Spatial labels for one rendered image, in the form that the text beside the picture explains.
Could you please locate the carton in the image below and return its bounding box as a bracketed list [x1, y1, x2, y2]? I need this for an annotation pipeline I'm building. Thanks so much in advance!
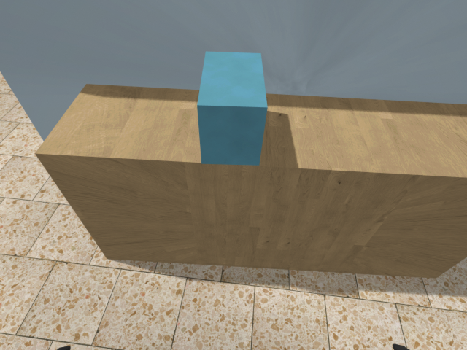
[197, 51, 268, 166]

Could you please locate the pedestal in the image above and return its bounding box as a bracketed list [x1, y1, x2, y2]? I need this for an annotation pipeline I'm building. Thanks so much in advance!
[35, 84, 467, 279]

